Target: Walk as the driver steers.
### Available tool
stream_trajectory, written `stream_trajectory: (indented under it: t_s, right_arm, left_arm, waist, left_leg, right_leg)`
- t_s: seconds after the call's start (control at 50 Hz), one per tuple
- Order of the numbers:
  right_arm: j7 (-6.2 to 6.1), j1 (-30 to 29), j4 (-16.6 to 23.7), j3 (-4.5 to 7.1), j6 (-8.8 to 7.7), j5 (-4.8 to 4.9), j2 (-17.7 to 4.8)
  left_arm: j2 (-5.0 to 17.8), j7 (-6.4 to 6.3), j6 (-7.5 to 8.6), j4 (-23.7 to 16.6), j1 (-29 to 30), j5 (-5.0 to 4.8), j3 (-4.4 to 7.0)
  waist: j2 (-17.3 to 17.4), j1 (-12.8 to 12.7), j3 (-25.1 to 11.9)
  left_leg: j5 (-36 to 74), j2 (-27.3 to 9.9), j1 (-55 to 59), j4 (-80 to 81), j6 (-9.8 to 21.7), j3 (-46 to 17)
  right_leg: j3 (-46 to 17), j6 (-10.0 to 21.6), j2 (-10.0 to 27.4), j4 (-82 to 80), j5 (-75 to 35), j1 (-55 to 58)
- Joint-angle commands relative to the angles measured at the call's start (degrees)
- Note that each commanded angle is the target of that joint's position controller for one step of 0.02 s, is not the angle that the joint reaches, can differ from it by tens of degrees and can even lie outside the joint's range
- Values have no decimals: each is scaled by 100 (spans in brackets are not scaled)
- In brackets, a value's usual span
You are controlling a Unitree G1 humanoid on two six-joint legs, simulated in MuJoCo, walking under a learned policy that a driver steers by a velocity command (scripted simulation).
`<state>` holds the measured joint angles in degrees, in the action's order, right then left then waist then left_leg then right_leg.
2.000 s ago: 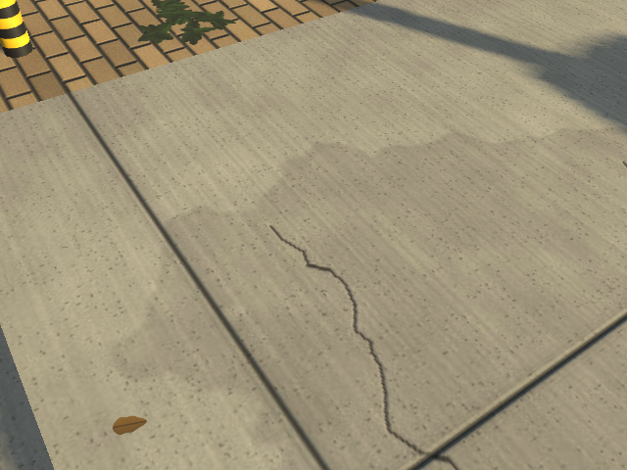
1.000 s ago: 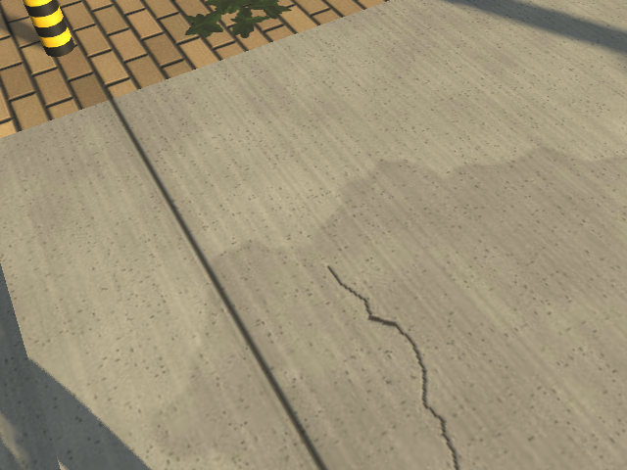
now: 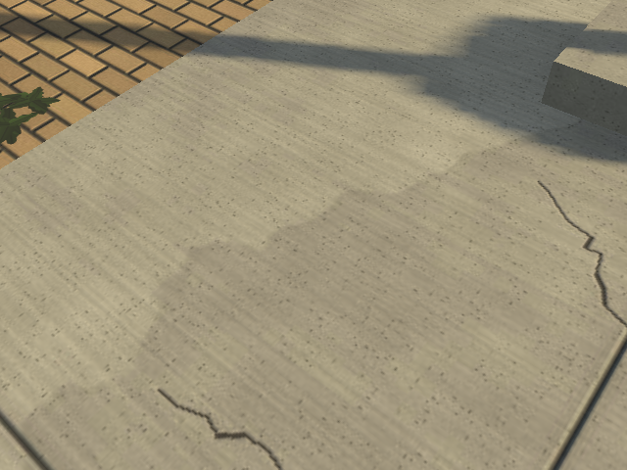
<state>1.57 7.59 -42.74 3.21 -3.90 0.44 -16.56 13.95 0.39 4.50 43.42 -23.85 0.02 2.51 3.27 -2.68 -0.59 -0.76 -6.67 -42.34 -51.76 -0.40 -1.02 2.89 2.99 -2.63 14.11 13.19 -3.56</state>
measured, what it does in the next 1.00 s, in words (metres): walks ahead: left foot, then right foot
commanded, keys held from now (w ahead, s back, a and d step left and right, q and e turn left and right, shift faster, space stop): w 0.74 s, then w+q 0.26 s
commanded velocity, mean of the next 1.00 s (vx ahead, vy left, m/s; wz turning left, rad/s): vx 0.50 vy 0.00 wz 0.05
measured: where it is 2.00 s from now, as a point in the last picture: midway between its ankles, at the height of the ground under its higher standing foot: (292, 243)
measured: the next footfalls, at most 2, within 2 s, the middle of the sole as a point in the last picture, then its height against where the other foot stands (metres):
left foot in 0.22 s outside the picture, level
right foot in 0.76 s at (404, 408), level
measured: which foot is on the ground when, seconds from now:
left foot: up 0.00-0.20, down 0.22-0.78, up 0.80-1.00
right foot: down 0.00-0.22, up 0.24-0.74, down 0.76-1.00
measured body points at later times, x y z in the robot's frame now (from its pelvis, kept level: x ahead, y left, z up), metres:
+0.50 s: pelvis +0.29 +0.05 +0.00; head +0.32 +0.06 +0.45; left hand +0.45 +0.32 -0.10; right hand +0.34 -0.22 -0.12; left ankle +0.29 +0.13 -0.75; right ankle +0.39 -0.13 -0.67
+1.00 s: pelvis +0.58 -0.01 +0.00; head +0.61 -0.02 +0.45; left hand +0.64 +0.26 -0.11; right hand +0.72 -0.28 -0.13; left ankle +0.60 +0.16 -0.66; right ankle +0.59 -0.10 -0.75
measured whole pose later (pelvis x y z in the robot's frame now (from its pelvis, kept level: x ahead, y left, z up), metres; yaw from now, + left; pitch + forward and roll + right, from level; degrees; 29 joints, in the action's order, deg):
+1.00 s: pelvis +0.58 -0.01 +0.00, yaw +6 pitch +1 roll -1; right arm 0.0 13.0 -46.6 3.9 -1.9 1.8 -17.5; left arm 14.0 1.0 6.1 45.1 -16.5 0.9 3.4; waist 3.0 -1.4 1.6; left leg -13.5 -5.1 -35.3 -64.0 0.7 -4.7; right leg 8.0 3.3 -1.7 19.4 10.0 -10.6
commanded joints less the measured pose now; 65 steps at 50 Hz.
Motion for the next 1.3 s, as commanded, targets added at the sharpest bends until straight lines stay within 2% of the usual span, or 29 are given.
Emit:
stream_trajectory:
  t_s: [0.02,0.14,0.18,0.22,0.24,0.26,0.28,0.3,0.32,0.34,0.36,0.42,0.48,0.56,0.64,0.72,0.76,0.78,0.8,0.82,0.84,0.86,0.88,0.92,0.98,1.1,1.2,1.26,1.3]
  right_arm:
    - [69,-689,462,-30,-97,28,-100]
    - [261,-1288,755,-18,-172,65,-242]
    - [247,-892,688,70,-172,32,-448]
    - [129,661,288,287,-150,3,-890]
    - [56,1546,156,410,-130,-119,-1398]
    - [105,1760,32,364,-139,-43,-1347]
    - [72,1609,38,255,-121,40,-918]
    - [38,1136,84,202,-100,54,-784]
    - [26,752,134,163,-96,10,-673]
    - [38,500,176,126,-118,-66,-535]
    - [45,388,182,101,-149,-121,-444]
    - [39,406,38,124,-258,-49,-515]
    - [-45,653,-101,161,-245,-40,-666]
    - [-108,982,-223,170,-167,21,-801]
    - [-116,1410,-420,193,-45,68,-904]
    - [-174,1353,-498,246,83,90,-1023]
    - [-193,1215,-468,186,126,75,-889]
    - [-192,1270,-308,30,104,-84,-518]
    - [-139,2039,-279,-126,-21,12,50]
    - [-119,1582,-364,27,-98,152,-636]
    - [-110,1038,-179,106,-131,249,-841]
    - [-137,786,-127,97,-124,206,-759]
    - [-149,717,-124,130,-82,131,-710]
    - [-145,1019,-224,148,74,163,-530]
    - [-173,891,-170,144,227,136,-335]
    - [-29,14,113,92,173,73,-151]
    - [131,-762,535,42,167,75,-93]
    - [190,-586,671,141,197,79,-280]
    - [160,492,469,360,233,108,-652]
  left_arm:
    - [962,-86,91,-284,152,-39,244]
    - [1143,-123,-39,33,-124,-136,334]
    - [1269,-153,-93,51,-32,-119,374]
    - [1193,-186,-155,39,71,-80,319]
    - [721,-170,-108,-120,-399,20,171]
    - [238,-104,14,-27,-860,-11,0]
    - [842,-52,116,-103,-154,-183,150]
    - [993,-32,171,-323,429,-267,177]
    - [955,-62,200,-387,728,-171,161]
    - [926,-79,165,-381,746,-91,196]
    - [853,-77,96,-341,543,-90,200]
    - [626,-123,-74,-308,451,-64,156]
    - [596,-138,-69,-490,1068,0,133]
    - [408,-38,40,-647,1870,-31,53]
    - [428,115,103,-868,2511,-102,41]
    - [654,228,144,-913,2291,-87,123]
    - [1058,158,151,-531,916,-26,342]
    - [1522,79,131,-393,-143,51,459]
    - [1749,111,120,-325,-200,61,491]
    - [1154,96,115,-407,-194,16,358]
    - [979,62,118,-413,158,12,290]
    - [882,59,124,-427,537,30,247]
    - [725,69,145,-420,809,46,212]
    - [580,69,231,-366,1035,87,197]
    - [704,35,304,-203,1068,93,258]
    - [899,-102,209,13,916,75,330]
    - [1091,-137,28,255,530,-46,422]
    - [1300,-171,-89,254,686,-130,486]
    - [1425,-197,-175,212,883,-188,509]
  waist:
    - [-704,7,407]
    - [-733,-48,581]
    - [-941,198,227]
    - [-941,974,-799]
    - [22,981,-1815]
    - [1169,754,-2617]
    - [742,982,-2016]
    - [426,869,-1087]
    - [-104,667,-606]
    - [-127,437,-326]
    - [30,245,-315]
    - [95,79,-84]
    - [-42,226,147]
    - [-79,558,261]
    - [-57,829,422]
    - [131,529,233]
    - [24,-187,-652]
    - [-732,-528,-1606]
    - [-2197,-90,-2226]
    - [-1402,-419,-1933]
    - [-1121,-384,-1122]
    - [-711,-185,-698]
    - [-700,-15,-364]
    - [-899,249,-227]
    - [-741,341,65]
    - [-613,74,353]
    - [-548,-193,629]
    - [-778,88,349]
    - [-857,756,-277]
  left_leg:
    - [778,134,117,1100,24,138]
    - [280,333,218,2113,370,136]
    - [-241,623,959,2158,545,364]
    - [-26,742,3325,2168,900,461]
    - [-84,-700,5766,1904,1573,-1464]
    - [-1410,-1582,6838,2881,2158,-4016]
    - [-2073,-1354,6452,3288,1850,-3837]
    - [-1840,-1207,5514,3435,1623,-2956]
    - [-1323,-1033,4551,3583,1511,-2396]
    - [-812,-820,3836,3754,1459,-1961]
    - [-647,-687,3429,3931,1458,-1733]
    - [-284,-565,2905,4346,1578,-1151]
    - [219,-468,3044,4468,1535,-741]
    - [327,-240,3288,4431,1259,-238]
    - [173,-546,4027,4166,1239,-369]
    - [1303,-805,4660,3489,1041,-470]
    - [2473,-344,4157,1820,777,-141]
    - [670,65,2877,-86,552,91]
    - [-3163,1048,664,-1826,262,-160]
    - [-3163,773,79,-2376,304,-818]
    - [-2623,528,-192,-2397,335,-694]
    - [-2125,256,15,-2157,298,-559]
    - [-1806,99,201,-1856,253,-562]
    - [-1451,-57,724,-1632,177,-581]
    - [-1037,-82,481,-1315,64,-619]
    - [431,-6,299,511,40,-255]
    - [62,88,35,1341,269,169]
    - [-755,469,687,1474,566,593]
    - [-1002,944,2174,1695,879,848]
  right_leg:
    - [-589,778,1328,-713,-1812,-192]
    - [-627,684,1754,-245,-2217,815]
    - [-587,559,1725,365,-3859,1053]
    - [-266,280,1311,2336,-4779,392]
    - [-105,-19,739,4554,-2637,-1661]
    - [-854,-210,-181,6000,2021,-3152]
    - [-1237,-146,137,6501,1936,-3811]
    - [-943,-96,445,6386,1403,-4073]
    - [-801,-83,728,6048,870,-3868]
    - [-779,-92,917,5748,553,-3538]
    - [-828,-105,1043,5617,357,-3188]
    - [-731,-262,1155,5163,95,-3143]
    - [-664,-424,1216,4288,-764,-3633]
    - [-399,-406,979,2651,-1915,-3380]
    - [-336,-315,803,1884,-1818,-3506]
    - [-273,15,572,1498,-938,-3033]
    - [-104,334,374,1348,-1097,-884]
    - [-1416,712,1579,1578,-1352,975]
    - [-4057,1528,2696,883,-76,2621]
    - [-4100,1277,2564,531,619,2384]
    - [-3166,1033,2414,424,390,1658]
    - [-2534,919,2199,263,-160,862]
    - [-2042,867,1995,57,-512,270]
    - [-1400,805,1782,-323,-811,-317]
    - [-701,826,1768,-596,-1463,-549]
    - [380,622,1598,-712,-1772,-172]
    - [698,569,1918,-414,-2201,737]
    - [918,399,1977,385,-4338,1060]
    - [1088,213,1807,1955,-5565,843]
